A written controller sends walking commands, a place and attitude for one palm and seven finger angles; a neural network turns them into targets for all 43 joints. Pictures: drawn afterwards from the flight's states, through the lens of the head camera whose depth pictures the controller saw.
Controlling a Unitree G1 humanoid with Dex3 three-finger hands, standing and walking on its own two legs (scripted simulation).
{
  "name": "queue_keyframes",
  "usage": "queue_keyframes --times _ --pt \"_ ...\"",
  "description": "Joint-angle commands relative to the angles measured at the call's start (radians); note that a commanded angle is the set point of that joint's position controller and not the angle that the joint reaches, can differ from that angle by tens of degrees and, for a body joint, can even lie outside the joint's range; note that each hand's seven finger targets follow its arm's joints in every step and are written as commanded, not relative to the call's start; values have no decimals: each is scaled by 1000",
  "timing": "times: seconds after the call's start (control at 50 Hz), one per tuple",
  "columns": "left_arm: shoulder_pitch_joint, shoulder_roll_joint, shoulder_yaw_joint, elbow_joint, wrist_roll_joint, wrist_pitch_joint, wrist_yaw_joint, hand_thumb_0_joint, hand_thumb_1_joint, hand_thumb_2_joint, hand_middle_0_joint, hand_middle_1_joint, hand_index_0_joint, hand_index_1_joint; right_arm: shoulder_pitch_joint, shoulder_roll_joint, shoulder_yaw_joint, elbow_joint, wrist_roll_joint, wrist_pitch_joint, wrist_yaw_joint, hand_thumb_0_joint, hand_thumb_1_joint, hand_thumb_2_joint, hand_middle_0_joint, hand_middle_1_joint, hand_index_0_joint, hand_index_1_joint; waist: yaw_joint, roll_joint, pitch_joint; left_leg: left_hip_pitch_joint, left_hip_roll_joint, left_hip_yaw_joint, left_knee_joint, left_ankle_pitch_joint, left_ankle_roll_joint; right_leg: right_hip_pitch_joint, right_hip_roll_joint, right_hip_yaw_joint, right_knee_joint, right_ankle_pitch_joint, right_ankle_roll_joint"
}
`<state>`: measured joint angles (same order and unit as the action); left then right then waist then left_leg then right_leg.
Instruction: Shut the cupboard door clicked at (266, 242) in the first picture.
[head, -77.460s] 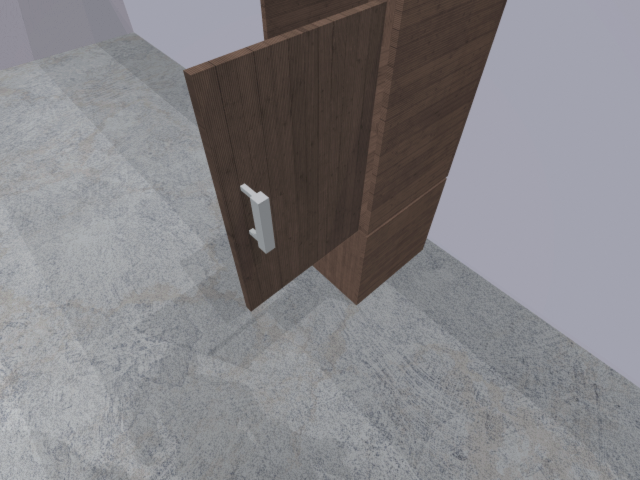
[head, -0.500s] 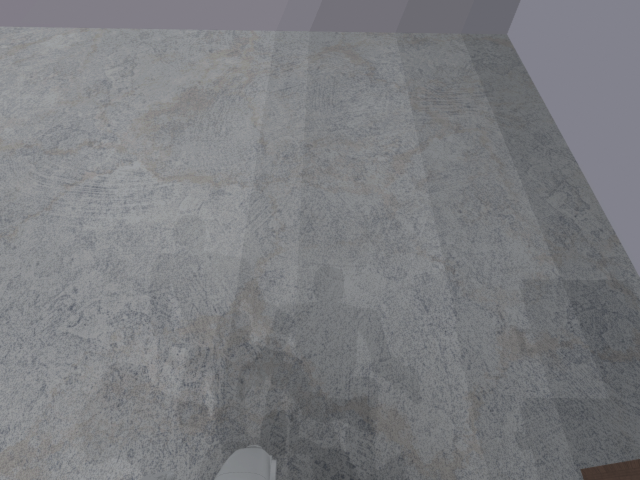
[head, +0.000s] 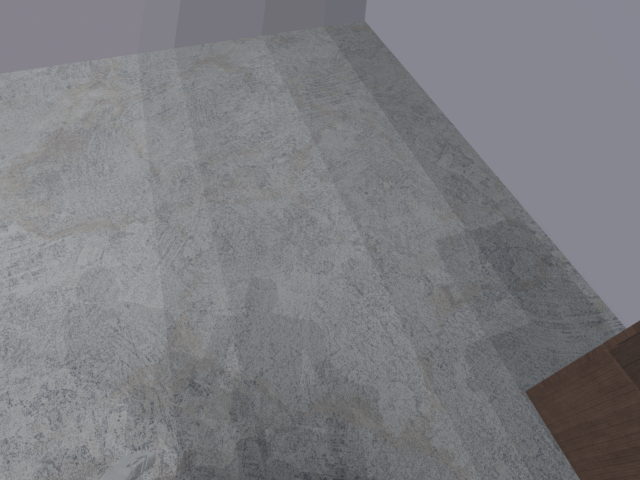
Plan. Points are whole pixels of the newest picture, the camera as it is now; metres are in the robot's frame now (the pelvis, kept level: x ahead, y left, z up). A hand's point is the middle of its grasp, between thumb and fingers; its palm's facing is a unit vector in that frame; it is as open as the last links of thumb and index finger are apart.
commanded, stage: turn to face it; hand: left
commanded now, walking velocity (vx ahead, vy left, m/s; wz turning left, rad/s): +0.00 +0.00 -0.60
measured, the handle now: out of the picture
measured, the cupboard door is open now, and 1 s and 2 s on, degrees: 0 0 0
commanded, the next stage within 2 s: take the last steps up to it in 1.90 s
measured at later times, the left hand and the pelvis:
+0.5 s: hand (193, 468) +0.15 +0.20 -0.18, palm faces -0.22 -0.96 -0.17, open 7.4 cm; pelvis +0.03 +0.02 +0.00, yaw -16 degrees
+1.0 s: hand (270, 401) +0.24 +0.09 -0.15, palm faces -0.54 -0.80 -0.27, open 7.4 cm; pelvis +0.04 -0.02 +0.00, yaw -34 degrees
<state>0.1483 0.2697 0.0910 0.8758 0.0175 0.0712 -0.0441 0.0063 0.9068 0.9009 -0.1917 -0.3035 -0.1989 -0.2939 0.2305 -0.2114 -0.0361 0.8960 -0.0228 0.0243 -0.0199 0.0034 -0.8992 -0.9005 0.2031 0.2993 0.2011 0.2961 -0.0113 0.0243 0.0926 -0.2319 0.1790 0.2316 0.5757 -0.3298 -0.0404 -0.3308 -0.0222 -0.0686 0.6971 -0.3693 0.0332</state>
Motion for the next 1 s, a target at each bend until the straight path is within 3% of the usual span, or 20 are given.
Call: queue_keyframes --times 0.0,0.02,0.04,0.08,0.14,0.26,0.36,0.38,0.4,0.42,0.44,0.48,0.54,0.68,0.78,0.82,0.84,0.86,0.88,0.98 --pt "181 215 38 -27 18 -53 25 0 900 900 -200 -300 -200 -300 -35 -120 -46 -101 14 -12 5 0 -900 -900 200 300 200 300 99 -291 -170 -282 -38 -8 335 -172 -21 396 -272 361 -363 532 -135" --pt "212 255 43 -15 4 -50 39 0 900 900 -200 -300 -200 -300 -86 -117 -38 -134 8 1 -1 0 -900 -900 200 300 200 300 116 -332 -151 -368 -93 -119 526 -342 -31 324 -383 487 -343 762 -232" --pt "189 247 38 -25 1 -47 47 0 900 900 -200 -300 -200 -300 -72 -123 -35 -129 13 13 -5 0 -900 -900 200 300 200 300 92 -246 -139 -379 -70 -208 613 -281 -20 264 -380 446 -365 584 -267" --pt "58 183 30 -59 4 -45 56 0 900 900 -200 -300 -200 -300 -90 -134 -43 -103 8 11 -5 0 -900 -900 200 300 200 300 47 -285 -72 -431 -55 -247 639 -150 -29 211 -274 412 -392 412 -231" --pt "6 145 13 -83 3 -53 55 0 900 900 -200 -300 -200 -300 -44 -128 -41 -72 4 11 7 0 -900 -900 200 300 200 300 10 -184 -115 -319 -72 -223 555 -47 -46 155 -192 288 -353 458 -196" --pt "70 164 23 -62 10 -52 50 0 900 900 -200 -300 -200 -300 -85 -110 -36 -95 8 6 1 0 -900 -900 200 300 200 300 40 -141 -138 -288 -119 -215 348 -77 -52 200 -193 381 -333 461 -228" --pt "1 164 29 -72 6 -39 50 0 900 900 -200 -300 -200 -300 20 -110 -32 -73 20 -13 -13 0 -900 -900 200 300 200 300 -16 -160 -160 -34 -152 -210 -16 36 -35 75 -155 426 -235 473 -176" --pt "-18 138 24 -79 -1 -35 49 0 900 900 -200 -300 -200 -300 69 -131 -34 -58 19 -23 -15 0 -900 -900 200 300 200 300 -41 -116 -181 98 -130 -221 -160 135 -28 2 -95 382 -176 397 -124" --pt "14 73 13 -93 -12 -30 44 0 900 900 -200 -300 -200 -300 87 -216 -44 -55 7 -37 -19 0 -900 -900 200 300 200 300 -35 131 -206 214 75 -424 -290 198 30 -132 43 270 -16 136 -60" --pt "34 54 3 -100 -10 -31 37 0 900 900 -200 -300 -200 -300 86 -278 -56 -72 4 -31 -20 0 -900 -900 200 300 200 300 -23 324 -192 220 273 -583 -289 376 127 -230 88 128 217 -247 -10" --pt "13 82 9 -100 1 -27 35 0 900 900 -200 -300 -200 -300 83 -268 -47 -84 -8 -24 -23 0 -900 -900 200 300 200 300 -36 230 -164 128 304 -572 -271 427 190 -206 47 145 372 -258 -10" --pt "33 93 27 -63 12 -16 23 0 900 900 -200 -300 -200 -300 -9 -200 -29 -100 -10 -31 -33 0 -900 -900 200 300 200 300 15 208 -103 68 207 -423 -266 504 157 -232 21 139 505 -142 17" --pt "22 64 17 -55 5 -10 9 0 900 900 -200 -300 -200 -300 -4 -177 -24 -99 -8 -33 -33 0 -900 -900 200 300 200 300 12 151 -98 131 139 -260 -219 631 144 -245 4 91 509 -71 33" --pt "-64 22 2 -87 3 -10 0 0 900 900 -200 -300 -200 -300 86 -194 -47 -44 -7 -29 -23 0 -900 -900 200 300 200 300 -36 172 -136 231 164 -160 -177 643 161 -198 -16 11 252 -64 30" --pt "-23 32 0 -77 1 -26 5 0 900 900 -200 -300 -200 -300 43 -222 -64 -37 -6 -21 -9 0 -900 -900 200 300 200 300 -12 205 -142 178 188 -104 -88 604 130 -25 13 -37 -24 -5 -9" --pt "104 87 10 -37 5 -39 12 0 900 900 -200 -300 -200 -300 15 -215 -66 -46 7 -18 0 0 -900 -900 200 300 200 300 59 94 -175 31 136 -45 99 466 54 221 -1 -5 -253 233 -41" --pt "188 191 30 -14 15 -54 26 0 900 900 -200 -300 -200 -300 -2 -145 -52 -75 15 -15 5 0 -900 -900 200 300 200 300 105 -204 -204 -186 16 6 321 82 -8 393 -208 276 -334 490 -121" --pt "218 256 41 1 4 -55 40 0 900 900 -200 -300 -200 -300 -64 -112 -37 -120 13 -6 1 0 -900 -900 200 300 200 300 112 -331 -170 -361 -98 -71 526 -351 -38 367 -370 490 -325 839 -230" --pt "202 248 37 -5 -3 -52 51 0 900 900 -200 -300 -200 -300 -58 -133 -33 -115 15 10 -8 0 -900 -900 200 300 200 300 96 -256 -157 -372 -72 -201 624 -309 -26 299 -386 469 -351 706 -278" --pt "12 139 10 -66 1 -57 57 0 900 900 -200 -300 -200 -300 -39 -131 -39 -72 4 13 4 0 -900 -900 200 300 200 300 5 -190 -114 -321 -68 -229 572 -58 -50 150 -193 293 -346 537 -202"
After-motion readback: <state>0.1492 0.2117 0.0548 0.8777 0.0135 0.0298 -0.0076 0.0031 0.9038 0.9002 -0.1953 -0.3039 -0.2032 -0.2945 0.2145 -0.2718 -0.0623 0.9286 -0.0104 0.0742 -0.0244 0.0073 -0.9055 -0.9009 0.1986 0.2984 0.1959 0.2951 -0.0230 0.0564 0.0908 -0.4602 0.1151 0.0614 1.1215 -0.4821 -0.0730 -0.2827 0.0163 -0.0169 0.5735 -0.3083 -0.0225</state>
